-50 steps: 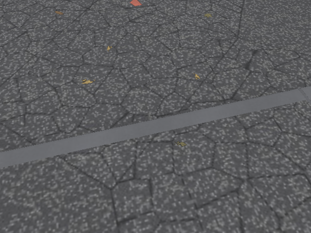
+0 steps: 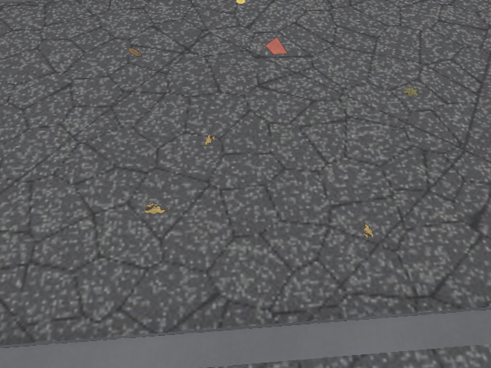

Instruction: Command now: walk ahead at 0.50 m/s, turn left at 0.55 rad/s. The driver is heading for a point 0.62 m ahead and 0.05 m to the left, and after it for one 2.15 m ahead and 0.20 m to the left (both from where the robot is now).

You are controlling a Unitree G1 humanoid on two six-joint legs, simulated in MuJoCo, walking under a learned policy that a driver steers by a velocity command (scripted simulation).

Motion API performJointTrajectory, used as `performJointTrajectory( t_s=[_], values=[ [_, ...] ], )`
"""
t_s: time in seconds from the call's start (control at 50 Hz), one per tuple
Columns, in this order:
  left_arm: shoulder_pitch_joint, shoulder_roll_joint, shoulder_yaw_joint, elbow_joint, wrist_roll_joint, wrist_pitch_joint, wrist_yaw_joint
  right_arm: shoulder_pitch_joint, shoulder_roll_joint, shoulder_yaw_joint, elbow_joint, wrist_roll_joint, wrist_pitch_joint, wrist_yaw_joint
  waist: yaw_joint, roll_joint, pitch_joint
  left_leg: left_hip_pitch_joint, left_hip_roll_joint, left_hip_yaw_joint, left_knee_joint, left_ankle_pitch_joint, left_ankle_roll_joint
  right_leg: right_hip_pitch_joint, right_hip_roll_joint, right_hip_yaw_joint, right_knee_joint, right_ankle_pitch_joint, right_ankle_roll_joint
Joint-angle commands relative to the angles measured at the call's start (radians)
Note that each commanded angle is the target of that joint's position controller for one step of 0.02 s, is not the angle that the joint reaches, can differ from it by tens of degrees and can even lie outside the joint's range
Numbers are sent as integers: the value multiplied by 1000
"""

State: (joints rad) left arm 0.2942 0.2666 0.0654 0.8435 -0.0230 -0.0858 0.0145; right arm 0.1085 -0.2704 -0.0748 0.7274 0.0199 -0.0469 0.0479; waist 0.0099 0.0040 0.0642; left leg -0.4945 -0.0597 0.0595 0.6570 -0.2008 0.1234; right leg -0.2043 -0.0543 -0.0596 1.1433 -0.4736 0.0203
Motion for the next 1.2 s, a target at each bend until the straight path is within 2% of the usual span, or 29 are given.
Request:
performJointTrajectory(
  t_s=[0.02, 0.04, 0.06, 0.14, 0.22, 0.3, 0.36, 0.4, 0.42, 0.44, 0.46, 0.48, 0.5, 0.54, 0.58, 0.68, 0.72, 0.76, 0.82, 0.86, 0.88, 0.9, 0.92, 0.94, 0.98, 1.02, 1.1, 1.16, 1.2],
  values=[
    [-95, 117, 13, -156, -17, -78, -8, 199, -140, -41, -22, 0, -22, -8, -70, -10, -196, 623, 314, -587, -365, 66, 227, -589, -20, 163, 197, 72, -43],
    [-96, 129, 22, -145, 15, -70, 1, 134, -98, -29, -37, 0, -24, -11, -33, -15, -158, 499, 270, -490, -371, 157, 197, -519, -53, 157, 108, 112, -38],
    [-71, 133, 28, -143, 24, -56, 0, 105, -88, -23, -57, -10, -25, -16, -2, 4, -138, 411, 244, -447, -393, 214, 191, -454, -70, 160, 69, 142, -31],
    [-109, 90, 20, -174, 39, -19, 3, 142, -140, -37, -57, -6, -30, -38, 8, 11, -99, 274, 198, -351, -428, 362, 188, -426, -57, 119, -124, 246, 28],
    [-266, 54, 1, -214, 37, -22, -6, 201, -150, -40, -45, 5, -15, -57, -54, 65, -77, 239, 131, -297, -398, 271, 119, -380, 4, 104, -439, 500, 41],
    [-365, 79, 6, -250, 20, -40, -29, 259, -157, -40, -30, 9, -3, -63, -93, 93, -72, 290, 156, -381, -341, 168, 98, -328, 52, 115, -602, 549, 24],
    [-328, 118, 25, -250, 13, -58, -39, 253, -155, -43, -36, 6, 5, -68, -60, 125, -87, 356, 189, -474, -260, 165, 82, -258, 64, 134, -647, 436, -9],
    [-181, 148, 45, -218, 18, -68, -32, 213, -127, -34, -56, 6, 6, -66, 25, 134, -137, 340, 144, -472, -139, 229, 42, -59, 53, 122, -710, 426, -58],
    [-46, 200, 61, -207, 36, -71, -24, 201, -73, -14, -78, -6, 2, -60, 87, 55, -257, 243, 89, -402, 102, 140, 3, 175, -93, 252, -700, 390, -123],
    [65, 277, 80, -181, 52, -62, -22, 347, -10, 5, -97, 13, -6, -62, 46, -238, -405, -100, -57, -261, 439, -262, -72, 539, -320, 657, -742, 226, -287],
    [84, 212, 67, -167, 26, -55, -30, 377, -85, -1, -82, 24, -11, -63, 51, -316, -392, -271, -3, -260, 604, -381, -84, 556, -375, 875, -822, 2, -321],
    [48, 133, 47, -175, 19, -49, -28, 290, -156, -19, -74, 20, -6, -62, 79, -184, -254, -312, 38, -264, 668, -285, -92, 440, -329, 743, -842, -32, -279],
    [1, 111, 35, -176, 27, -40, -28, 219, -159, -20, -86, 5, -1, -63, 68, -91, -165, -284, 69, -227, 659, -208, -95, 303, -283, 600, -851, 74, -247],
    [-51, 79, 19, -162, 36, -36, -34, 161, -124, -21, -108, -6, -1, -56, 24, -75, -72, -220, 118, -221, 562, -138, -90, 117, -207, 433, -897, 266, -232],
    [-53, 77, 18, -141, 27, -41, -38, 178, -82, -12, -104, 2, 4, -50, -1, -104, -67, -168, 137, -191, 461, -134, -88, 62, -176, 349, -938, 339, -236],
    [-34, 162, 37, -93, 11, -35, -35, 63, -35, 16, -129, -13, -11, -35, 18, -72, -69, -133, 162, -122, 153, 61, -105, 51, -160, 211, -988, 496, -253],
    [-15, 180, 39, -76, 7, -29, -34, 19, -42, 16, -132, -9, -21, -26, 35, -76, -78, -76, 152, -104, 80, 171, -109, 48, -151, 162, -975, 541, -239],
    [-5, 174, 33, -63, 4, -22, -34, -21, -47, 14, -139, -11, -27, -20, 43, -74, -70, -36, 126, -77, 28, 220, -109, 53, -140, 120, -926, 674, -221],
    [57, 161, 26, -28, -3, -4, -20, -94, -54, 11, -160, -12, -44, -5, 71, -84, -63, -53, 106, -99, -111, 306, -86, 151, -143, 125, -805, 681, -184],
    [40, 181, 30, -28, 0, 7, -16, -54, -79, -1, -152, -17, -51, 0, 34, -107, -94, 51, 88, -99, -159, 252, -60, 143, -149, 156, -708, 714, -161],
    [11, 178, 28, -34, -2, 11, -15, 32, -95, -11, -121, -27, -57, -4, -18, -93, -135, 175, 70, -81, -220, 307, -42, 118, -114, 147, -605, 738, -138],
    [21, 150, 18, -43, 4, 9, -15, 115, -148, -26, -97, -41, -64, -12, -52, -26, -199, 345, 123, -101, -230, 590, -15, 39, -47, 115, -438, 640, -96],
    [115, 40, -18, -53, 2, 8, -14, 162, -197, -35, -90, -80, -62, -21, -36, 158, -350, 690, 338, -345, -209, 665, 92, -275, 50, 40, -188, 344, -15],
    [31, 65, -23, -61, -3, 11, -4, 214, -124, -20, -68, -79, -57, -31, -95, 230, -347, 661, 406, -460, -304, 791, 121, -357, 59, 88, -78, -88, -10],
    [57, 109, -17, -68, -7, 31, -3, 89, -89, 1, -85, -64, -53, -32, -34, 223, -285, 566, 420, -384, -293, 849, 165, -366, 7, 146, 28, -117, 18],
    [41, 112, -7, -55, 3, 43, 0, 13, -79, -2, -77, -47, -50, -37, -3, 143, -202, 431, 353, -256, -340, 725, 147, -355, -47, 136, -70, -55, 27],
    [39, 77, 0, -64, 8, 34, -6, -22, -93, -15, -64, -49, -62, -68, 11, 117, -170, 302, 339, -113, -427, 668, 166, -295, -29, 98, -152, 254, 46],
    [-21, 43, -4, -98, 4, 20, -30, -31, -74, -12, -45, -37, -50, -88, -8, 113, -140, 265, 283, -3, -433, 453, 132, -225, -29, 88, -408, 487, 40],
    [-46, 51, 1, -122, 1, 15, -56, -9, -84, -18, -27, -26, -44, -93, -16, 118, -135, 277, 297, -3, -411, 316, 118, -190, -31, 105, -534, 561, 32]
  ],
)
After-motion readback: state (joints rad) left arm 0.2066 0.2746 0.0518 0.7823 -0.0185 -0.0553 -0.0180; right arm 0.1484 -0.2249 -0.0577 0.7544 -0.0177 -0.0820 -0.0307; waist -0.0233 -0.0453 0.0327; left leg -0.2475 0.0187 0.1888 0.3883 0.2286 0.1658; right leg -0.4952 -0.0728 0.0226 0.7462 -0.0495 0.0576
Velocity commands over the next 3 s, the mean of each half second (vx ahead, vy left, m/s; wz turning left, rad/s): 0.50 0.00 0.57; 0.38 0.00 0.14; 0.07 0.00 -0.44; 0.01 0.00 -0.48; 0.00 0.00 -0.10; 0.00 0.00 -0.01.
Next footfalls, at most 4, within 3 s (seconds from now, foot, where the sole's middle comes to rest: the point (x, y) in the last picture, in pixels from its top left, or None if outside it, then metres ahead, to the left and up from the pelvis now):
0.42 right None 0.43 -0.10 -0.75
0.90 left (171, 321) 0.55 0.24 -0.77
1.30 right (251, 280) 0.69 0.02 -0.80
1.72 left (173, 300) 0.63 0.24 -0.80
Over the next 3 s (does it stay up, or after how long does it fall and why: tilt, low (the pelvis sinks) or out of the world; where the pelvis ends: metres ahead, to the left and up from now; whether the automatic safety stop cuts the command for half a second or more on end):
stays up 0.57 0.17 -0.02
